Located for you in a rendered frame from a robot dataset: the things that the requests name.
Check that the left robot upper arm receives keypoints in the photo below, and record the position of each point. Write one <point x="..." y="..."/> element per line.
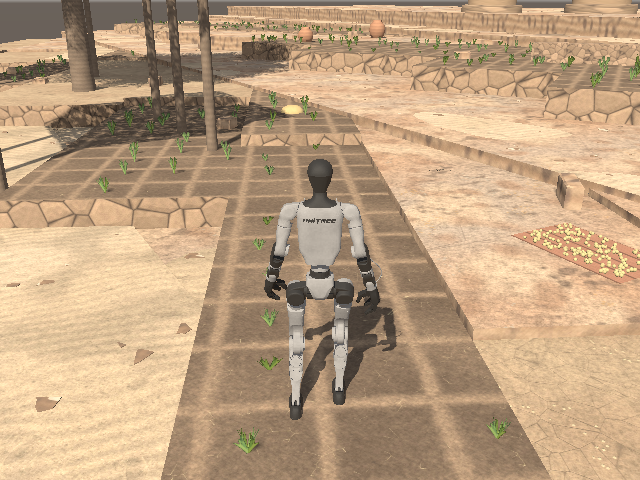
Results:
<point x="288" y="212"/>

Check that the right robot forearm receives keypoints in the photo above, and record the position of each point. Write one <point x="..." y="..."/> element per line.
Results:
<point x="366" y="271"/>

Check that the robot left hand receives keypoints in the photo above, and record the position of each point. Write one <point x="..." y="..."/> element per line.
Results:
<point x="274" y="285"/>

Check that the right robot upper arm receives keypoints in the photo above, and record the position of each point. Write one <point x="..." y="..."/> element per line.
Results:
<point x="352" y="213"/>

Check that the robot right hand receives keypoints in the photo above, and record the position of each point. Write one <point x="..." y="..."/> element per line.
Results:
<point x="374" y="299"/>

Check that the humanoid robot head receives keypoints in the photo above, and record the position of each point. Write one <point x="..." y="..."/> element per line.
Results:
<point x="320" y="173"/>

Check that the robot right thigh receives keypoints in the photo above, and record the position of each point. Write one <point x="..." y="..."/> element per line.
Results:
<point x="343" y="297"/>

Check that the left robot forearm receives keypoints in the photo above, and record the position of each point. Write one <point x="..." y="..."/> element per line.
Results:
<point x="274" y="266"/>

